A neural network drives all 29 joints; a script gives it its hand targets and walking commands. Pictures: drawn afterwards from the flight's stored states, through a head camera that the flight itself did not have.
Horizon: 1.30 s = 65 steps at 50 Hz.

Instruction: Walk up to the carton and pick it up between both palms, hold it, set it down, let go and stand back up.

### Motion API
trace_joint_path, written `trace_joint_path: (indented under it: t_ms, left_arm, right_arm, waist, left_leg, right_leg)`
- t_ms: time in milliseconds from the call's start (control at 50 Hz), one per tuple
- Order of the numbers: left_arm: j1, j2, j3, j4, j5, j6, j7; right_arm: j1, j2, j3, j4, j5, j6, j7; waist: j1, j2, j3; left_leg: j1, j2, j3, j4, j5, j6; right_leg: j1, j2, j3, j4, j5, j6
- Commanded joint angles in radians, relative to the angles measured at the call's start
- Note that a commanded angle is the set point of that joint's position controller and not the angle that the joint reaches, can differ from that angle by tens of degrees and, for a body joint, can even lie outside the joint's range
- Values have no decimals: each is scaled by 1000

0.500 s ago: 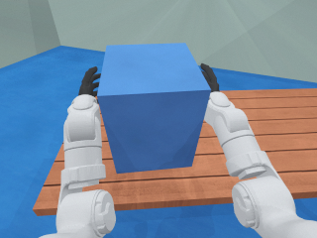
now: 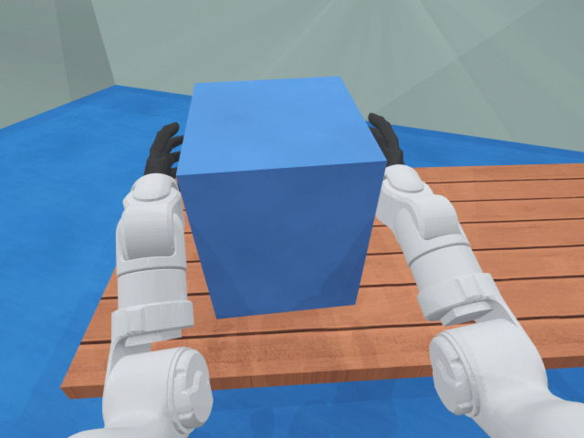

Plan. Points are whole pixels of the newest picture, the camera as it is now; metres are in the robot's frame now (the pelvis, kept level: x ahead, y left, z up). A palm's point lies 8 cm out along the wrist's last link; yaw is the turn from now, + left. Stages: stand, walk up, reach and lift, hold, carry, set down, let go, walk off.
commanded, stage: hold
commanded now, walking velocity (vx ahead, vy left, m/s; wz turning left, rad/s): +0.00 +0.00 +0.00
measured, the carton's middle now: (278, 198) +0.38 +0.01 +0.20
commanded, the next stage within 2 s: none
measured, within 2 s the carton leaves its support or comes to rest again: neither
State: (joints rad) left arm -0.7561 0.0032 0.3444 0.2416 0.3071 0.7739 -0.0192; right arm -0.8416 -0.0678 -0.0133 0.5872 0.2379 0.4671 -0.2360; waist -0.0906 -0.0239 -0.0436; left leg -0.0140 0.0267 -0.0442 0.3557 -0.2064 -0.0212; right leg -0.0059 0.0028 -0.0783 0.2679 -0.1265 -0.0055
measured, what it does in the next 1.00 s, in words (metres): stands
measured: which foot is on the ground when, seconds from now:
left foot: down 0.00-1.00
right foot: down 0.00-1.00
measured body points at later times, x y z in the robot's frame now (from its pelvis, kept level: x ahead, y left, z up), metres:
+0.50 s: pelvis +0.00 +0.00 +0.00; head -0.07 +0.02 +0.44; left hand +0.38 +0.16 +0.25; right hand +0.37 -0.14 +0.25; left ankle +0.00 +0.13 -0.75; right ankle +0.02 -0.11 -0.75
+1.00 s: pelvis +0.00 +0.00 +0.00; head -0.08 +0.02 +0.44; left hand +0.38 +0.15 +0.25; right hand +0.38 -0.14 +0.25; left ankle +0.00 +0.13 -0.75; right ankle +0.02 -0.11 -0.75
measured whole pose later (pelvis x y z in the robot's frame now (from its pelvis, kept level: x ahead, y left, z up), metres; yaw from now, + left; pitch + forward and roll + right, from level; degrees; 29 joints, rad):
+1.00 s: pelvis +0.00 +0.00 +0.00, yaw +0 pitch -8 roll -1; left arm -0.76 0.00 0.35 0.23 0.32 0.78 -0.02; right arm -0.84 -0.08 0.00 0.58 0.25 0.47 -0.24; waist -0.10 -0.02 -0.04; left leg -0.01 0.03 -0.04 0.35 -0.21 -0.02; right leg 0.00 0.00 -0.07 0.27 -0.13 0.00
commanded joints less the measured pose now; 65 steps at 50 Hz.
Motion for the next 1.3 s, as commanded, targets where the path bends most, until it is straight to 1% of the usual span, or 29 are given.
trace_joint_path:
  t_ms: [0,40,60,120,160,220,280,340,380,440,540,560,620,680,700,740,800,840,860,900,920,980,1040,1080,1100,1180,1200,1220,1280]
  left_arm:
    - [-748,-595,-460,-134,-175,-57,-150]
    - [-721,-587,-471,-148,-187,-52,-155]
    - [-698,-560,-426,-98,-163,-46,-160]
    - [-699,-566,-422,-107,-150,-36,-168]
    - [-687,-542,-401,-82,-128,-32,-174]
    - [-679,-565,-439,-129,-153,-25,-180]
    - [-728,-583,-457,-143,-183,-44,-165]
    - [-705,-582,-480,-186,-198,-51,-159]
    - [-716,-573,-462,-164,-179,-43,-154]
    - [-690,-559,-426,-133,-150,-28,-163]
    - [-688,-566,-417,-95,-157,-24,-175]
    - [-718,-568,-420,-82,-148,-24,-174]
    - [-746,-595,-434,-91,-166,-36,-173]
    - [-780,-620,-461,-100,-191,-54,-157]
    - [-762,-591,-441,-80,-173,-54,-153]
    - [-730,-598,-440,-64,-162,-44,-158]
    - [-741,-581,-414,-57,-151,-49,-161]
    - [-767,-598,-469,-151,-182,-57,-152]
    - [-736,-596,-459,-145,-193,-58,-150]
    - [-749,-569,-435,-110,-185,-62,-148]
    - [-689,-552,-405,-85,-151,-51,-154]
    - [-723,-561,-390,-70,-137,-45,-167]
    - [-734,-547,-382,-70,-134,-42,-171]
    - [-743,-560,-414,-78,-162,-53,-170]
    - [-731,-584,-444,-140,-192,-61,-166]
    - [-702,-550,-399,-55,-152,-46,-171]
    - [-716,-583,-433,-106,-172,-49,-173]
    - [-715,-563,-438,-101,-163,-45,-179]
    - [-708,-560,-450,-86,-171,-39,-182]
  right_arm:
    - [-817,628,303,-346,118,-64,108]
    - [-772,632,307,-324,116,-51,101]
    - [-759,620,302,-290,117,-37,101]
    - [-751,605,290,-277,115,-30,106]
    - [-753,609,294,-278,103,-27,106]
    - [-770,591,304,-335,131,-31,101]
    - [-815,623,323,-384,130,-45,96]
    - [-807,640,358,-444,144,-42,89]
    - [-764,629,330,-360,129,-30,94]
    - [-777,614,324,-308,118,-26,111]
    - [-760,598,272,-285,103,-29,112]
    - [-772,595,262,-254,85,-30,118]
    - [-836,617,273,-312,103,-52,120]
    - [-835,615,263,-301,105,-57,121]
    - [-835,619,272,-265,102,-55,122]
    - [-808,611,272,-263,101,-50,121]
    - [-791,609,262,-222,86,-47,119]
    - [-826,626,298,-315,117,-62,118]
    - [-820,634,322,-350,141,-60,113]
    - [-844,641,337,-352,131,-54,109]
    - [-767,617,316,-284,116,-40,107]
    - [-777,622,296,-254,103,-40,114]
    - [-811,632,295,-270,106,-41,116]
    - [-824,644,309,-315,110,-52,105]
    - [-832,669,334,-405,130,-63,99]
    - [-752,617,290,-266,104,-30,90]
    - [-791,639,319,-333,111,-42,95]
    - [-739,621,300,-267,101,-28,94]
    - [-790,610,298,-307,112,-35,97]
  waist:
    - [-18,67,-328]
    - [-35,73,-329]
    - [-14,56,-273]
    - [-13,80,-259]
    - [-9,51,-236]
    - [-17,78,-289]
    - [-14,52,-330]
    - [-17,21,-396]
    - [-13,69,-335]
    - [9,50,-256]
    - [-22,47,-266]
    - [-30,73,-232]
    - [-13,62,-301]
    - [-30,79,-343]
    - [-9,60,-307]
    - [-24,88,-286]
    - [-21,72,-271]
    - [-9,87,-375]
    - [-9,61,-417]
    - [3,34,-373]
    - [0,47,-308]
    - [1,49,-228]
    - [13,40,-277]
    - [1,29,-322]
    - [-2,22,-402]
    - [-23,47,-254]
    - [-17,30,-296]
    - [-33,56,-256]
    - [-29,55,-281]
  left_leg:
    - [-51,-76,45,-46,237,-23]
    - [-33,-79,39,-34,278,-28]
    - [-46,-83,38,-45,255,-21]
    - [-59,-80,47,-58,229,-21]
    - [-63,-77,48,-65,221,-17]
    - [-29,-70,42,-45,296,-31]
    - [-26,-82,43,-32,277,-24]
    - [1,-80,38,-14,346,-23]
    - [-22,-81,43,-34,304,-34]
    - [-53,-73,44,-59,234,-21]
    - [-70,-72,52,-65,187,-21]
    - [-80,-69,50,-74,172,-27]
    - [-79,-67,49,-66,168,-17]
    - [-53,-71,42,-52,202,-27]
    - [-60,-68,42,-54,205,-23]
    - [-59,-73,39,-58,201,-32]
    - [-65,-72,49,-72,173,-24]
    - [-35,-71,49,-45,260,-31]
    - [-8,-80,44,-30,317,-25]
    - [-35,-85,43,-37,286,-20]
    - [-39,-81,46,-43,282,-21]
    - [-71,-80,59,-72,178,-11]
    - [-76,-78,58,-69,167,0]
    - [-58,-80,56,-55,214,-8]
    - [-33,-80,57,-36,302,-12]
    - [-39,-82,47,-54,247,-18]
    - [-35,-80,48,-50,254,-16]
    - [-35,-77,47,-58,229,-24]
    - [-51,-75,50,-57,217,-26]
  right_leg:
    - [198,57,19,7,155,28]
    - [211,52,21,9,206,31]
    - [199,51,24,6,190,36]
    - [187,52,23,6,148,28]
    - [195,53,19,6,150,33]
    - [204,62,22,14,191,24]
    - [201,53,23,4,183,34]
    - [219,58,26,20,277,46]
    - [202,60,15,14,209,37]
    - [163,62,21,2,128,22]
    - [179,55,21,4,114,28]
    - [166,56,22,-2,93,17]
    - [164,62,19,2,80,20]
    - [159,58,20,4,103,19]
    - [154,61,18,4,98,18]
    - [167,55,25,-1,113,20]
    - [171,53,21,-2,89,26]
    - [200,62,22,18,161,21]
    - [231,60,20,18,218,34]
    - [206,56,21,12,202,41]
    - [203,54,26,5,199,37]
    - [167,52,21,-4,92,31]
    - [175,50,25,4,91,34]
    - [206,51,20,9,154,43]
    - [226,55,22,20,237,45]
    - [183,50,19,-3,160,37]
    - [173,56,22,-2,162,35]
    - [166,51,25,-5,151,35]
    - [179,57,28,0,139,29]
